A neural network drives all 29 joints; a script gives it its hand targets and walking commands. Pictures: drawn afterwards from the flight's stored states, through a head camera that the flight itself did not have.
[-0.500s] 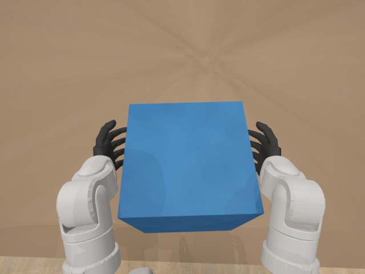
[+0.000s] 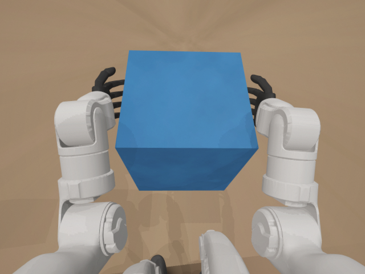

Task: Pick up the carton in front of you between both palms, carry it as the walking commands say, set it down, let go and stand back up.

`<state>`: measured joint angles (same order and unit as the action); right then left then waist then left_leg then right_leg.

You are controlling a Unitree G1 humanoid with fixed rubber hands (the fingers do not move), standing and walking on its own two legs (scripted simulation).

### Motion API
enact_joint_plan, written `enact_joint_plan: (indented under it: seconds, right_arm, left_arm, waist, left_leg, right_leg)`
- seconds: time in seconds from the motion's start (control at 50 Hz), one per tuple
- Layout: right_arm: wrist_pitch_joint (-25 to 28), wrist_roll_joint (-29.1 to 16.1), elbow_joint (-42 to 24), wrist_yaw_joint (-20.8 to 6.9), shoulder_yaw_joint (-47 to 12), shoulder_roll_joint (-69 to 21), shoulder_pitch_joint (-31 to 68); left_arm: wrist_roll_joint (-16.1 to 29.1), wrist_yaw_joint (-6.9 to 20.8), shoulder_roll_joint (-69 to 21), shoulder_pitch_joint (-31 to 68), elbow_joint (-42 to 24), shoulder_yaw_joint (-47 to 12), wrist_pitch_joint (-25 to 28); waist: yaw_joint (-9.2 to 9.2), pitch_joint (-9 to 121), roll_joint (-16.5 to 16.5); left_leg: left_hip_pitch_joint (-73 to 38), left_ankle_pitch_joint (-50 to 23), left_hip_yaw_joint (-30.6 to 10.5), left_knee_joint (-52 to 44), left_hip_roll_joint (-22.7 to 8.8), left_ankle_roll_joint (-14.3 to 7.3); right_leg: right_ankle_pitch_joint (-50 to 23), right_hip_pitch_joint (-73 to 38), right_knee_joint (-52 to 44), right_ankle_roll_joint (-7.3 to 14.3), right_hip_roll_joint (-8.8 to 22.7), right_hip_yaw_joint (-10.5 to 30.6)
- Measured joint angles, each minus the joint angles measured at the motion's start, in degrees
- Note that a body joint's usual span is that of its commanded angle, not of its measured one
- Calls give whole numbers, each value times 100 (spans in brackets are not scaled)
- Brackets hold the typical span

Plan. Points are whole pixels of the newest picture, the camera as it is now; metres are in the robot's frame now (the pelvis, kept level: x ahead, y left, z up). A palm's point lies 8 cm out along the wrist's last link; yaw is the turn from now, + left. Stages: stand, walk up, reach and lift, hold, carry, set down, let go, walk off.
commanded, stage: carry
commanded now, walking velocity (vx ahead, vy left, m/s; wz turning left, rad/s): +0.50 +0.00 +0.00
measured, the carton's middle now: (183, 130) +0.39 -0.02 +0.04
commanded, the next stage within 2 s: none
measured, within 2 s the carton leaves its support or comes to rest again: neither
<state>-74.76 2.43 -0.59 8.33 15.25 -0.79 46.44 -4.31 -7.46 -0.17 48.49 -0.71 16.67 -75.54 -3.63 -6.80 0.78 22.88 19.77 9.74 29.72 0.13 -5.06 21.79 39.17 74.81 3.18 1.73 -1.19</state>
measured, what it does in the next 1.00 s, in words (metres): climbs: right foot 0.03 m higher, then left foot 0.03 m higher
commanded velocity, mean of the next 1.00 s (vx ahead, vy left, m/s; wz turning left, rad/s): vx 0.50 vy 0.00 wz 0.00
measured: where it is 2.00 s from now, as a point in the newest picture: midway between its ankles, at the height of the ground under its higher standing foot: (162, 68)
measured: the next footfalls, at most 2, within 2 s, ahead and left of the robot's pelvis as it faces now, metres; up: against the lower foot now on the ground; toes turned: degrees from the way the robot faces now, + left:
right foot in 0.22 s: +0.35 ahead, -0.10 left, +0.03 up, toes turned -5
left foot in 0.62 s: +0.61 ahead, +0.10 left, +0.06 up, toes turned +8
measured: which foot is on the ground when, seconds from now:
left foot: down 0.00-0.24, up 0.26-0.60, down 0.62-1.00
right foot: up 0.00-0.20, down 0.22-0.62, up 0.64-1.00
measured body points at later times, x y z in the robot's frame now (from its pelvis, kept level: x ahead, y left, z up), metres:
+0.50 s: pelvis +0.34 -0.02 +0.04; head +0.42 -0.02 +0.48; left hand +0.73 +0.17 +0.20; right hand +0.76 -0.13 +0.19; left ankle +0.40 +0.11 -0.62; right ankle +0.31 -0.10 -0.70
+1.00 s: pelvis +0.66 +0.01 +0.07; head +0.71 +0.02 +0.51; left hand +1.06 +0.15 +0.22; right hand +1.05 -0.15 +0.22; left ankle +0.57 +0.10 -0.67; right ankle +0.80 -0.10 -0.62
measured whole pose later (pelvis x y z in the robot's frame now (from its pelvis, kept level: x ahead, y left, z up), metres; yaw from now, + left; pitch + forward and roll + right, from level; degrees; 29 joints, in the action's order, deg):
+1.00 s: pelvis +0.66 +0.01 +0.07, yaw +1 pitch +6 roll -1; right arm -74.7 2.2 -0.3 8.7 14.2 -0.7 46.6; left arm -6.0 -6.4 -1.1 45.7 -3.5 16.9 -75.4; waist -3.8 0.6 -0.6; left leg 9.8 27.6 6.3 24.9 -0.6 -1.9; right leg 17.2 40.9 44.7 3.0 1.7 -5.3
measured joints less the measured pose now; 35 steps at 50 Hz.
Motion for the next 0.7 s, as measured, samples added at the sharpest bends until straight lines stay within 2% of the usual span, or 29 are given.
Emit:
enact_joint_plan:
  seconds: [0.08,0.14,0.18,0.22,0.24,0.28,0.32,0.38,0.46,0.54,0.6,0.62,0.64,0.66,0.7]
  right_arm:
    - [163,13,-558,1,154,-180,-143]
    - [200,15,-903,0,156,-257,-250]
    - [186,24,-1003,-7,129,-255,-276]
    - [136,32,-998,-30,104,-170,-292]
    - [120,26,-945,-50,90,-94,-285]
    - [72,30,-779,-94,91,2,-295]
    - [-10,85,-629,-112,110,-13,-279]
    - [-107,225,-586,-114,129,-105,-194]
    - [-129,325,-644,-116,133,-144,-47]
    - [-158,375,-461,-125,114,-103,14]
    - [-176,374,-78,-131,57,-33,51]
    - [-166,374,113,-132,15,-16,93]
    - [-114,382,300,-132,-39,-22,108]
    - [-62,399,474,-131,-112,-37,100]
    - [-53,373,676,-119,-213,-38,3]
  left_arm:
    - [-72,13,-220,-165,-600,78,156]
    - [-95,44,-317,-319,-968,69,225]
    - [-97,59,-323,-377,-1071,33,238]
    - [-115,65,-326,-358,-966,-34,261]
    - [-136,65,-331,-338,-864,-81,299]
    - [-163,50,-318,-312,-620,-167,308]
    - [-96,16,-263,-360,-480,-204,246]
    - [62,-39,-177,-390,-447,-188,193]
    - [189,-62,-115,-257,-449,-89,212]
    - [203,-55,-69,-92,-145,-33,204]
    - [142,-15,10,-11,252,-59,164]
    - [123,5,55,-5,376,-58,143]
    - [111,35,120,-13,497,-65,143]
    - [104,68,170,-61,597,-59,151]
    - [74,104,186,-174,728,-56,113]
  waist:
    - [-13,-41,-15]
    - [13,49,-27]
    - [86,144,-64]
    - [254,209,-132]
    - [349,206,-233]
    - [576,202,-210]
    - [726,192,-122]
    - [852,181,-25]
    - [903,293,-1]
    - [847,605,-35]
    - [677,843,28]
    - [580,901,31]
    - [454,916,107]
    - [310,909,116]
    - [98,843,23]
  left_leg:
    - [-555,292,-98,-321,10,78]
    - [-1036,568,-180,-537,3,182]
    - [-1346,832,-217,-525,-49,272]
    - [-1444,1148,-250,127,-171,332]
    - [-1242,1010,-338,873,-293,335]
    - [-529,889,-783,2867,-127,320]
    - [184,706,-970,4277,43,239]
    - [1016,385,-942,4589,26,174]
    - [1787,266,-832,3787,-113,213]
    - [1922,-152,-626,2191,-207,259]
    - [1502,-367,-245,997,-64,163]
    - [1244,-502,-123,671,6,104]
    - [1147,-533,-44,782,71,56]
    - [1082,-351,-23,969,102,27]
    - [825,-33,-60,973,104,-3]
  right_leg:
    - [-143,639,-865,-43,100,-97]
    - [-554,586,-2179,-42,78,-251]
    - [-739,281,-3142,30,-51,-460]
    - [-976,-257,-3905,142,-234,-709]
    - [-812,-346,-3751,171,-291,-784]
    - [-437,-548,-3588,213,-322,-765]
    - [-314,-895,-3824,168,-318,-694]
    - [-268,-1454,-4353,137,-277,-611]
    - [-87,-2090,-4842,77,-190,-529]
    - [251,-2701,-5126,-75,-119,-445]
    - [721,-3102,-4950,-226,25,-383]
    - [931,-3137,-4599,-249,80,-362]
    - [1063,-3006,-3959,-250,198,-319]
    - [983,-2728,-3074,-248,176,-153]
    - [763,-1975,-1235,-148,-60,125]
